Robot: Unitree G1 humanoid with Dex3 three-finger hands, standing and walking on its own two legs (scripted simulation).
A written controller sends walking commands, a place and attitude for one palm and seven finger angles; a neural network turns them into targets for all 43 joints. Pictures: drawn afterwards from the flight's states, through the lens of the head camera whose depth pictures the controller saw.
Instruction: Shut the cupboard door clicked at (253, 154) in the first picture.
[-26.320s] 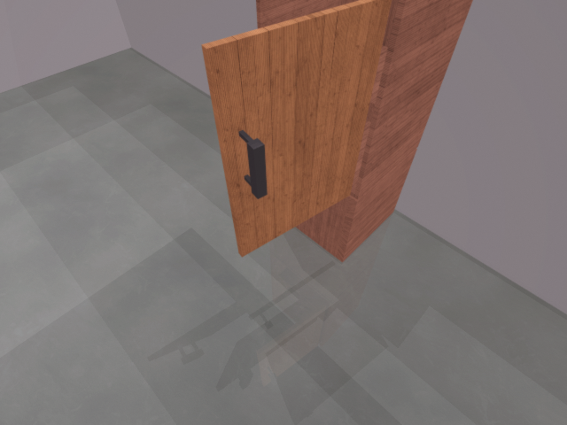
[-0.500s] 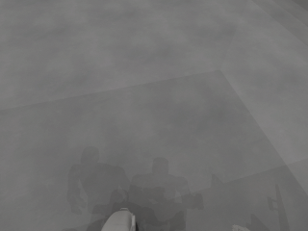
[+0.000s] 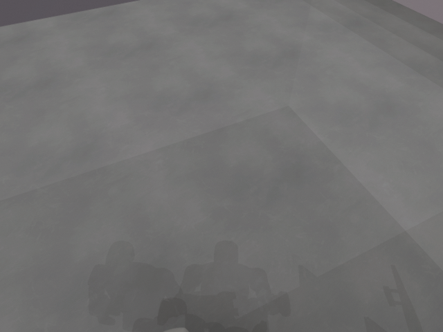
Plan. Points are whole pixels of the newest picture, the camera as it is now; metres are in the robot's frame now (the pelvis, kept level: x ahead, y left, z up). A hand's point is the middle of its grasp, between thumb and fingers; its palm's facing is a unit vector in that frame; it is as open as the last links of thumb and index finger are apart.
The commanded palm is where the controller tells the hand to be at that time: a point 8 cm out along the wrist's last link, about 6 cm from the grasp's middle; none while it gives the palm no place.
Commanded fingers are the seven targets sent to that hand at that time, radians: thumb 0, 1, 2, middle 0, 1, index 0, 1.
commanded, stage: turn to face it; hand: left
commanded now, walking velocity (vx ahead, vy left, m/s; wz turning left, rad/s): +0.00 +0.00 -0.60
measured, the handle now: out of the picture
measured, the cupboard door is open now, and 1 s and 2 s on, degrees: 60 60 60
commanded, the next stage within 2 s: none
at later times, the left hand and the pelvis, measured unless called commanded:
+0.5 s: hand (138, 286) +0.21 +0.21 -0.14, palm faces -0.28 -0.93 -0.22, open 7.4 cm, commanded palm none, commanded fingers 0.00 0.90 0.90 -0.20 -0.30 -0.20 -0.30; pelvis +0.03 +0.04 +0.02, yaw -18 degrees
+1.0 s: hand (172, 288) +0.22 +0.14 -0.17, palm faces -0.56 -0.81 -0.19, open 7.4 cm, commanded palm none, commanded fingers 0.00 0.90 0.90 -0.20 -0.30 -0.20 -0.30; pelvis +0.04 +0.03 +0.00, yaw -35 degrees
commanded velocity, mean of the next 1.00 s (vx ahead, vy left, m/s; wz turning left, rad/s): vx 0.00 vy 0.00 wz -0.60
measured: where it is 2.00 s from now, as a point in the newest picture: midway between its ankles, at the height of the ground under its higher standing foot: outside the picture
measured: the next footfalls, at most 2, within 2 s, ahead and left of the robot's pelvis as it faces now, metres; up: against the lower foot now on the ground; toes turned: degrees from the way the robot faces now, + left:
left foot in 0.30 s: +0.10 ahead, +0.14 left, +0.00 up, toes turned -9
right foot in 0.66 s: +0.01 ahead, -0.11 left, +0.00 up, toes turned -29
